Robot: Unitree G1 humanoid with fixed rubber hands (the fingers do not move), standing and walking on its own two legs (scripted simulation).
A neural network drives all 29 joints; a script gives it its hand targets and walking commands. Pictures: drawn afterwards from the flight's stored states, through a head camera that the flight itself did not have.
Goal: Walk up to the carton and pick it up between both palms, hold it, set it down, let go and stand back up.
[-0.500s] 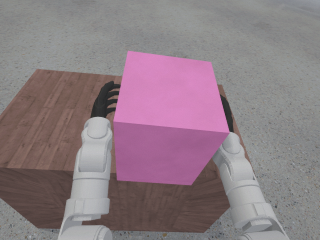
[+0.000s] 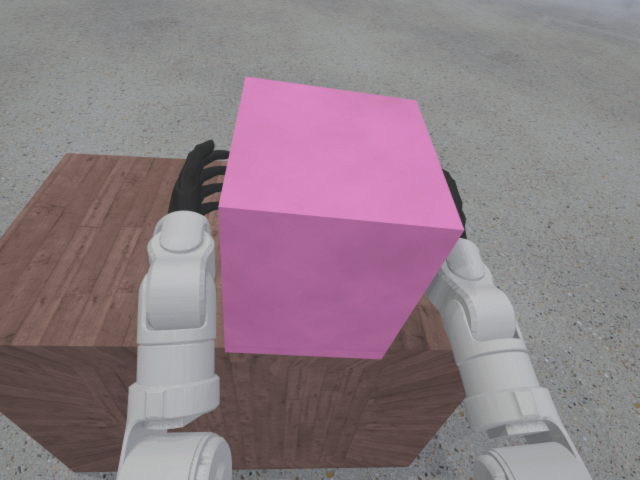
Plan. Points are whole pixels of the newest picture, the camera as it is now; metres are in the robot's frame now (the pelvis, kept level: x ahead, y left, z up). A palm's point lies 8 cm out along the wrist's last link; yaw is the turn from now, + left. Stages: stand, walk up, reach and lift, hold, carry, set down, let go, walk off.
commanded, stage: reach and lift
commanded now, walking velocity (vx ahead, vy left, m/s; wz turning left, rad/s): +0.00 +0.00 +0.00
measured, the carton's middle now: (318, 228) +0.37 -0.01 +0.15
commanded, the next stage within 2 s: hold in 0.74 s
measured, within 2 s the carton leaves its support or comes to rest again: neither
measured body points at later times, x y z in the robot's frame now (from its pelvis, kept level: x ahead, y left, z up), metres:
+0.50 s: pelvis +0.00 -0.01 +0.00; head -0.02 +0.04 +0.45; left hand +0.38 +0.13 +0.19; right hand +0.36 -0.16 +0.18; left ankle +0.02 +0.12 -0.75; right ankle +0.00 -0.11 -0.75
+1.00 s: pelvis +0.00 +0.00 +0.00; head -0.03 +0.04 +0.45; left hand +0.36 +0.15 +0.22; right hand +0.36 -0.14 +0.21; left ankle +0.02 +0.12 -0.75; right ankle +0.00 -0.11 -0.75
